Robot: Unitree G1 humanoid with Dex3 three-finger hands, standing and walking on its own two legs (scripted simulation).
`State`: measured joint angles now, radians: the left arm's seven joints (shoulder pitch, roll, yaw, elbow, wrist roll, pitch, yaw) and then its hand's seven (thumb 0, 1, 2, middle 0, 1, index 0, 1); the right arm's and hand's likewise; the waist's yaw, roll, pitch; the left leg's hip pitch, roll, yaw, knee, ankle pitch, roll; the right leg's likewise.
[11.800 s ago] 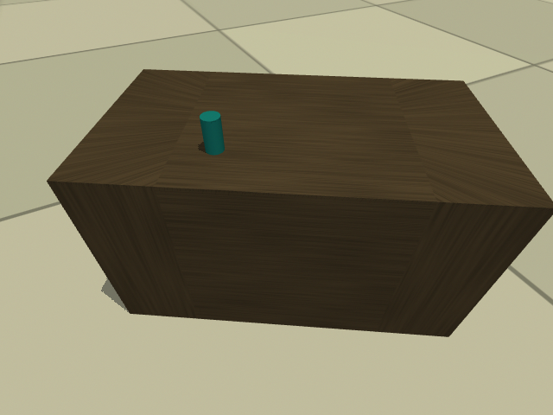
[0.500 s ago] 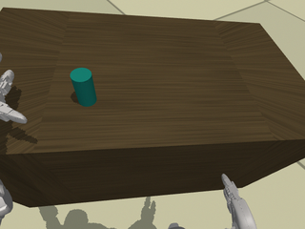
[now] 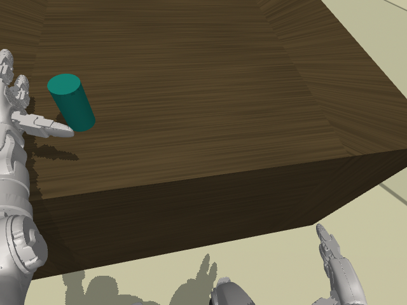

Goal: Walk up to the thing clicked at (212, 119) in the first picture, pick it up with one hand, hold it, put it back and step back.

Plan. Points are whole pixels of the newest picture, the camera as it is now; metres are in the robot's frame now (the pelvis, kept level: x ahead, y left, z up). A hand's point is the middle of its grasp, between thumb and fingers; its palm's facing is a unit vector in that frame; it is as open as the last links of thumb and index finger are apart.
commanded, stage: close in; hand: left
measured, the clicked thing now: (73, 104) +0.56 +0.18 +0.06
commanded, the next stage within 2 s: rest palm in 0.12 s
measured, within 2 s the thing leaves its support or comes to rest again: leaves its support in 1.64 s
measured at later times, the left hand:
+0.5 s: hand (71, 103) +0.54 +0.17 +0.08, palm faces +0.08 -1.00 +0.01, open 17.6 cm
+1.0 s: hand (65, 98) +0.54 +0.18 +0.09, palm faces +0.10 -0.99 -0.01, open 14.7 cm
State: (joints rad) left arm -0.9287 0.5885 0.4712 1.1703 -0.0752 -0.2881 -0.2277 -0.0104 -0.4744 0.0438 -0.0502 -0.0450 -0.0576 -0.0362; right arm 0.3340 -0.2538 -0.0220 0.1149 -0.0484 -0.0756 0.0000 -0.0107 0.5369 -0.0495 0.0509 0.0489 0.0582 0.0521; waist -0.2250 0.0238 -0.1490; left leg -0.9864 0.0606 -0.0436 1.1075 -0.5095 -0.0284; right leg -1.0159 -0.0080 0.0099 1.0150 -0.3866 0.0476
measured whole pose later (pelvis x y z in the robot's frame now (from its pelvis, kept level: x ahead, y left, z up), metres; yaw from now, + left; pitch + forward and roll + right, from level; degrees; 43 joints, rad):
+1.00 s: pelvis +0.00 +0.00 +0.00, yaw +0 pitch +22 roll -3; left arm -0.95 0.51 0.40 1.12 -0.04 -0.31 -0.09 -0.01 -0.52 0.22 -0.52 -0.38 -0.53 -0.38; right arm 0.35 -0.24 -0.05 0.05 -0.05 0.01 0.03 -0.01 0.50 -0.05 0.05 0.05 0.06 0.05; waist -0.24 0.01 -0.13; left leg -0.99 0.06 -0.05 1.13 -0.53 -0.03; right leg -1.02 -0.01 0.00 1.03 -0.40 0.05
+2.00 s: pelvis +0.01 +0.00 +0.01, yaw +0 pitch +19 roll -2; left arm -0.89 0.44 0.37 1.05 -0.08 -0.27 -0.10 -0.01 -0.36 1.12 -0.85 -1.20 -0.88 -1.20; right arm 0.34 -0.23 -0.05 0.12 -0.03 0.02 0.01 -0.01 0.52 -0.06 0.05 0.05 0.06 0.05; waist -0.18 0.02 -0.13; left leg -0.88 0.05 -0.03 1.04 -0.50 -0.03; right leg -0.92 -0.02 0.02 0.97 -0.39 0.05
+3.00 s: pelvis +0.03 +0.00 +0.04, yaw +1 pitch +13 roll -1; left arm -0.75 0.36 0.29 0.83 -0.13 -0.12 -0.10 -0.01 -0.38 1.16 -0.85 -1.23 -0.87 -1.23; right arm 0.35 -0.25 -0.09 0.24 0.02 0.00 -0.02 -0.01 0.52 -0.06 0.05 0.05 0.06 0.05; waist -0.11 0.03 -0.14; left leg -0.64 0.05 -0.02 0.87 -0.46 -0.03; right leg -0.69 -0.02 0.02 0.82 -0.36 0.05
